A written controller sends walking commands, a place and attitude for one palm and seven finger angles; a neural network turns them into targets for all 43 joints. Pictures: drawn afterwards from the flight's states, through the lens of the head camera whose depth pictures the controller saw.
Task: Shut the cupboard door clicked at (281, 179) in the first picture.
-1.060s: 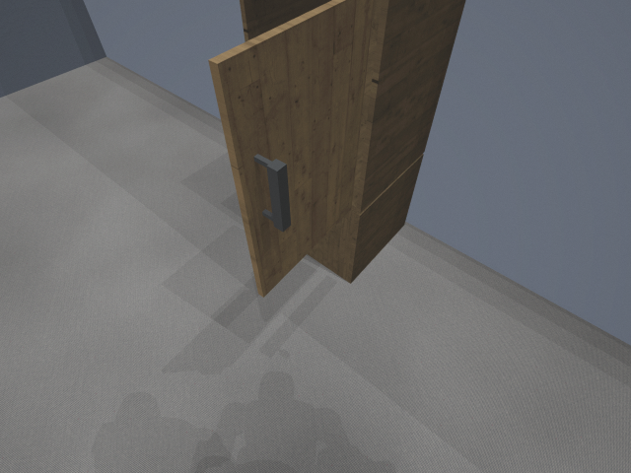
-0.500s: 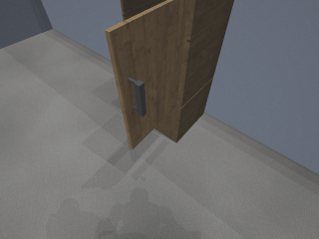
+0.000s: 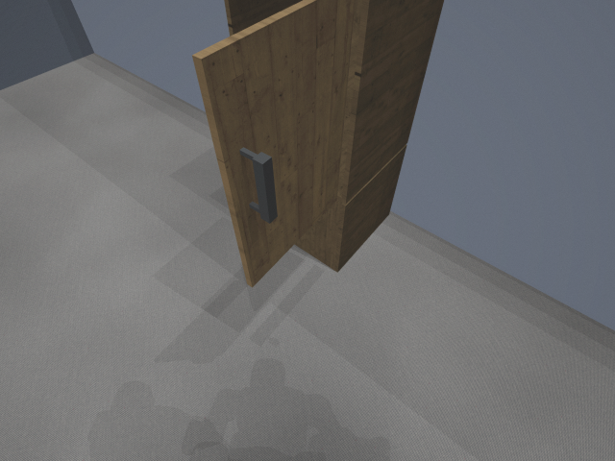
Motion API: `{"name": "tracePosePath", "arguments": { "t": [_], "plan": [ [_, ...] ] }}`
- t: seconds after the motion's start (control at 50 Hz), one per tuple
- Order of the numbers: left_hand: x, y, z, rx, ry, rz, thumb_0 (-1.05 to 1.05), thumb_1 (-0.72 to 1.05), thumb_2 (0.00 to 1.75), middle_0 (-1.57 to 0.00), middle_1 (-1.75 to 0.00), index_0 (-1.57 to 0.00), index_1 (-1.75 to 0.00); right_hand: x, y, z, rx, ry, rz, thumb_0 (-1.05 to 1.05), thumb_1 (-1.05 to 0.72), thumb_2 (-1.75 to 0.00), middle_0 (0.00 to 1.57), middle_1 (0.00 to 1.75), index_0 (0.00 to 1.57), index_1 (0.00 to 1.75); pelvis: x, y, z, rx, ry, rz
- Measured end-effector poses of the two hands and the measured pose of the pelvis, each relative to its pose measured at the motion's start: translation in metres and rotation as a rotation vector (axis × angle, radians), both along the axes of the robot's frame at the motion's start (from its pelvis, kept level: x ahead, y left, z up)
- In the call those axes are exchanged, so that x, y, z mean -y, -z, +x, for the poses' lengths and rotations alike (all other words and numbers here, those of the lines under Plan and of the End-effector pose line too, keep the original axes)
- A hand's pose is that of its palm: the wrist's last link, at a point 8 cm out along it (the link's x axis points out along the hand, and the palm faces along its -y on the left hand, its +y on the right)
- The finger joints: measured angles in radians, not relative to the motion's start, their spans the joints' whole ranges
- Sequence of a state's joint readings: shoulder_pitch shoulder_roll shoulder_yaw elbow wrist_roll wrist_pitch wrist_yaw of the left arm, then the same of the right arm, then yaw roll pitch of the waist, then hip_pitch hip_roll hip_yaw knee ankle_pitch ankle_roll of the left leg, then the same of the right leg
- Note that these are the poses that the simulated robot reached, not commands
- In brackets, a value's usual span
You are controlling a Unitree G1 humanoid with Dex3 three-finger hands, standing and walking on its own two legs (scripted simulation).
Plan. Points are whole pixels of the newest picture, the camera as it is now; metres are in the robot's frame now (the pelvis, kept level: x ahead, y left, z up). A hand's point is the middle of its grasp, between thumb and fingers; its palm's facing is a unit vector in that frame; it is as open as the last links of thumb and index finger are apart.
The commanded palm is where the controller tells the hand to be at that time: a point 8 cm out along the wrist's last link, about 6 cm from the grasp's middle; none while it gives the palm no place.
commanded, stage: walk around to get in front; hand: left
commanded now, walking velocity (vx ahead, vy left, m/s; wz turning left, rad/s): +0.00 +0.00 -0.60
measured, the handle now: (257, 185) +0.57 +0.13 -0.01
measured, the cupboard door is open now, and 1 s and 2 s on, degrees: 92 92 92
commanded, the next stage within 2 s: none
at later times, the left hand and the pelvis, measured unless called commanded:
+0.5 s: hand out of the picture +0.06 +0.14 -0.17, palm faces -0.20 -0.94 -0.29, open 7.4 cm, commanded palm none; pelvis -0.03 -0.06 -0.01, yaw -15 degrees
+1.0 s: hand out of the picture +0.15 +0.15 -0.18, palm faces -0.43 -0.87 -0.24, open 7.4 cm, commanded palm none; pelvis +0.01 -0.02 -0.01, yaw -31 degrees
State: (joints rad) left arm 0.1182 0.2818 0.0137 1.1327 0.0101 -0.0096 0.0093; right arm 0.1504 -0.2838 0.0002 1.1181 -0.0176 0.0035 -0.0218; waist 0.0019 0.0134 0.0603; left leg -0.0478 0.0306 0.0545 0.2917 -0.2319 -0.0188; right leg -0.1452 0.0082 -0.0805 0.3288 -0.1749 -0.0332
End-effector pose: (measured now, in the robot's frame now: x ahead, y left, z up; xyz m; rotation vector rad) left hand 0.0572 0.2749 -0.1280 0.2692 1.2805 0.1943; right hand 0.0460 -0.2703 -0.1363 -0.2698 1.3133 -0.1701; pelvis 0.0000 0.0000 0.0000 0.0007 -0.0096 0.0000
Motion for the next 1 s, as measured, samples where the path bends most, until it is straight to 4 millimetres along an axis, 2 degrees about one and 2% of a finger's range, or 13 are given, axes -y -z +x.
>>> {"name": "tracePosePath", "arguments": {
  "t": [0.1,0.22,0.3,0.36,0.42,0.52,0.68,0.84,1.0],
  "plan": [
    [0.01,0.009,-0.001,-0.032,0.026,-0.018,0.0,0.91,0.9,-0.2,-0.3,-0.2,-0.3,-0.008,0.006,-0.011,0.019,0.059,0.015,0.01,-0.9,-0.9,0.2,0.3,0.2,0.3,0.001,0.005,-0.004,0.001,0.051,0.004],
    [0.03,0.02,0.004,-0.057,0.083,-0.045,0.0,0.91,0.9,-0.2,-0.3,-0.2,-0.3,-0.013,0.019,-0.043,0.007,0.139,0.046,0.01,-0.9,-0.9,0.2,0.3,0.2,0.3,0.008,0.015,-0.013,0.01,0.12,0.034],
    [0.051,0.018,0.015,-0.044,0.109,-0.042,0.0,0.91,0.9,-0.2,-0.3,-0.2,-0.3,-0.005,0.034,-0.067,-0.035,0.177,0.078,0.01,-0.9,-0.9,0.2,0.3,0.2,0.3,0.022,0.02,-0.015,0.016,0.155,0.037],
    [0.066,0.02,0.021,-0.005,0.137,-0.026,0.0,0.91,0.9,-0.2,-0.3,-0.2,-0.3,0.009,0.05,-0.077,-0.059,0.208,0.102,0.01,-0.9,-0.9,0.2,0.3,0.2,0.3,0.037,0.03,-0.017,0.009,0.183,0.037],
    [0.078,0.016,0.016,-0.02,0.154,-0.01,0.0,0.91,0.9,-0.2,-0.3,-0.2,-0.3,0.024,0.047,-0.074,-0.05,0.246,0.103,0.01,-0.9,-0.9,0.2,0.3,0.2,0.3,0.047,0.026,-0.023,0.008,0.206,0.034],
    [0.096,0.007,0.008,-0.081,0.19,-0.011,0.0,0.91,0.9,-0.2,-0.3,-0.2,-0.3,0.048,0.025,-0.059,0.033,0.286,0.081,0.01,-0.9,-0.9,0.2,0.3,0.2,0.3,0.058,0.011,-0.025,-0.023,0.269,0.05],
    [0.113,0.002,0.023,-0.075,0.25,-0.034,0.0,0.91,0.9,-0.21,-0.3,-0.2,-0.3,0.07,0.008,-0.041,0.134,0.345,0.032,0.01,-0.9,-0.9,0.2,0.3,0.2,0.3,0.062,0.003,-0.019,-0.038,0.358,0.049],
    [0.107,0.006,0.055,-0.057,0.337,-0.051,0.0,0.91,0.9,-0.21,-0.3,-0.2,-0.3,0.062,-0.004,-0.037,0.18,0.399,0.005,0.01,-0.9,-0.9,0.2,0.3,0.2,0.3,0.049,0.003,-0.009,-0.05,0.44,0.04],
    [0.082,0.022,0.106,-0.063,0.442,-0.05,0.0,0.91,0.9,-0.21,-0.3,-0.2,-0.3,0.03,-0.011,-0.044,0.21,0.484,-0.039,0.01,-0.9,-0.9,0.2,0.3,0.2,0.3,0.02,0.01,0.01,-0.077,0.533,0.017]
  ]
}}
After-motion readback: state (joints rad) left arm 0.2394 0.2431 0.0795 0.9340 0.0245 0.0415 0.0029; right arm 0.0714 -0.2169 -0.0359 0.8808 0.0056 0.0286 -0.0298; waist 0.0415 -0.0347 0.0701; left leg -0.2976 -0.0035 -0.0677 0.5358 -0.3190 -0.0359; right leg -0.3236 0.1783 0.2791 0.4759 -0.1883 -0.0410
